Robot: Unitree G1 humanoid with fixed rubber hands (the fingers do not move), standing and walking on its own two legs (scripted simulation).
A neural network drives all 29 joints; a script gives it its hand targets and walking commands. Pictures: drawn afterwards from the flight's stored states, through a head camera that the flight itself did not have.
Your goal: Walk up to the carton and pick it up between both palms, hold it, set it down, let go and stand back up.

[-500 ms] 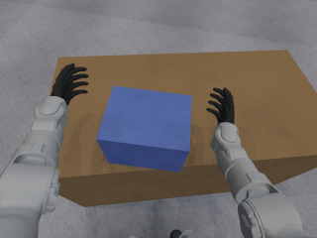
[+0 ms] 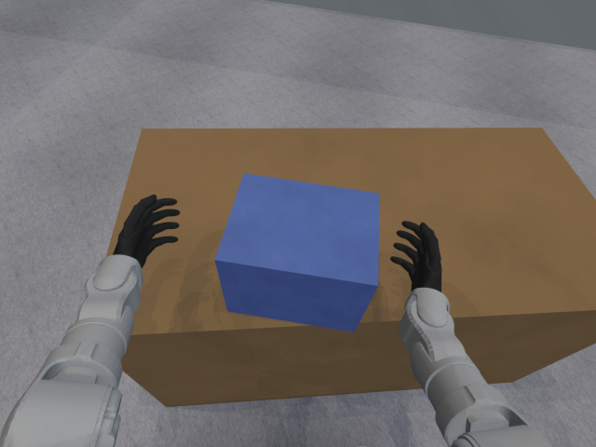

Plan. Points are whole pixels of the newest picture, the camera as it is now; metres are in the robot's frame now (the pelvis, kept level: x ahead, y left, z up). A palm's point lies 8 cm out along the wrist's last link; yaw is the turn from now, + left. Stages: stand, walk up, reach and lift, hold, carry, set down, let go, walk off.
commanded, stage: set down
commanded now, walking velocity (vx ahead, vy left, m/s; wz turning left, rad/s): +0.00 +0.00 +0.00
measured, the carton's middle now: (300, 254) +0.44 +0.01 -0.06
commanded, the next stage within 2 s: let go in 1.46 s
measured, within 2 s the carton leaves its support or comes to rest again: neither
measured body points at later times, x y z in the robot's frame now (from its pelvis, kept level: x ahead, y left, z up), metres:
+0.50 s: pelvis +0.01 +0.02 +0.01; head +0.05 +0.05 +0.46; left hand +0.32 +0.25 -0.01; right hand +0.29 -0.17 -0.02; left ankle +0.00 +0.07 -0.71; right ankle +0.05 -0.14 -0.71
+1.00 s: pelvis +0.02 +0.00 +0.01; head +0.03 +0.02 +0.46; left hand +0.26 +0.24 -0.02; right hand +0.26 -0.19 -0.03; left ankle +0.00 +0.07 -0.71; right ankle +0.05 -0.14 -0.71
